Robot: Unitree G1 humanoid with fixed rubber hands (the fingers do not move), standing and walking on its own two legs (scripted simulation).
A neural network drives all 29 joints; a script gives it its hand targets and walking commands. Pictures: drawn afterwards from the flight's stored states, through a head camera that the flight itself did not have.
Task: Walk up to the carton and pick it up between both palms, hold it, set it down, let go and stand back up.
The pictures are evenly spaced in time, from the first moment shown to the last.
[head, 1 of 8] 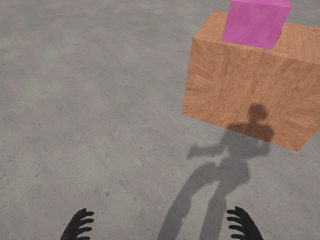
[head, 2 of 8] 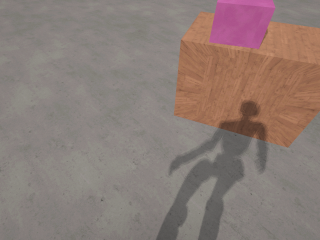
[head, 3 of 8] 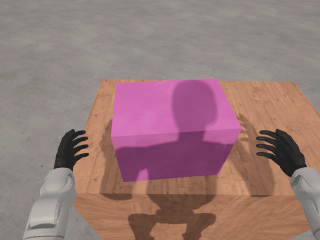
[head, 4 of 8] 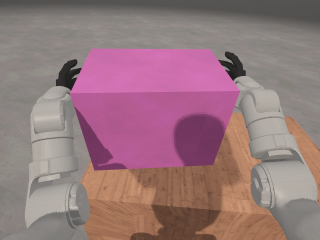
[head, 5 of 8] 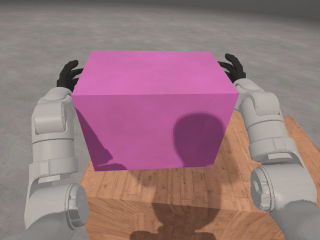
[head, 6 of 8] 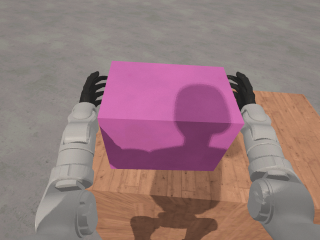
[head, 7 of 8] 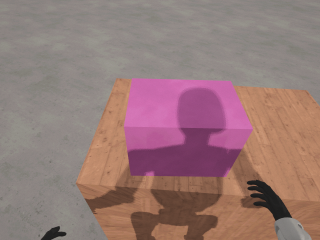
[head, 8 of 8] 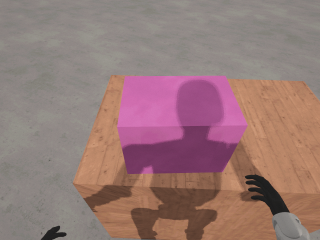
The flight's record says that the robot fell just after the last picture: no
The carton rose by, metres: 0.22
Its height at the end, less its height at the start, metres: +0.00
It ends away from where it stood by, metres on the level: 0.01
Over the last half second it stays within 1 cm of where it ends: yes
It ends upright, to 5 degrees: yes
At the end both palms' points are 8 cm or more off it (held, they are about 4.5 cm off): yes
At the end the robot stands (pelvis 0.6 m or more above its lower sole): yes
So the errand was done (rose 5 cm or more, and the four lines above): yes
